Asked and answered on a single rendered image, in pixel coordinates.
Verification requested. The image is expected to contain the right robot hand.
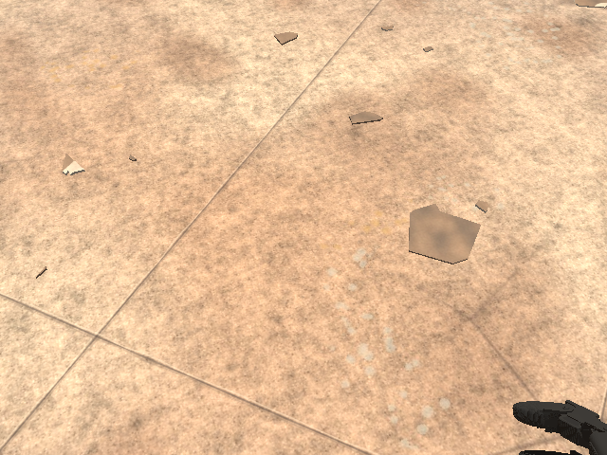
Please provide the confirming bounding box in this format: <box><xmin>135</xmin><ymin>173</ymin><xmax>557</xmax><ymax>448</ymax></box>
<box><xmin>513</xmin><ymin>400</ymin><xmax>607</xmax><ymax>455</ymax></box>

